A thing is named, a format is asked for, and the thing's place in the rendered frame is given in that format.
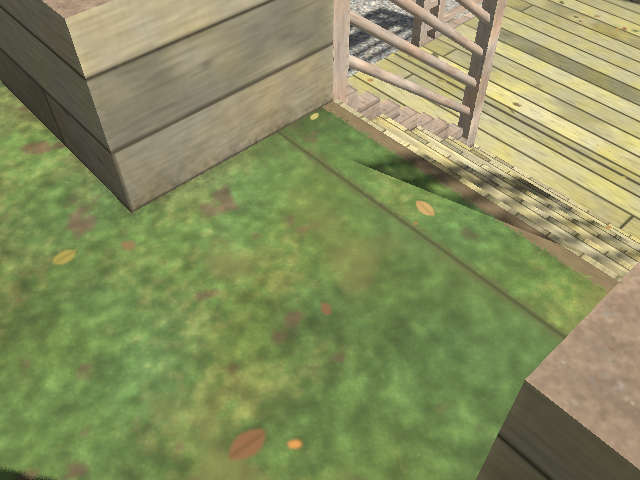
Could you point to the stairs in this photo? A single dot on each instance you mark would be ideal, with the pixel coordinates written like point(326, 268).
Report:
point(519, 207)

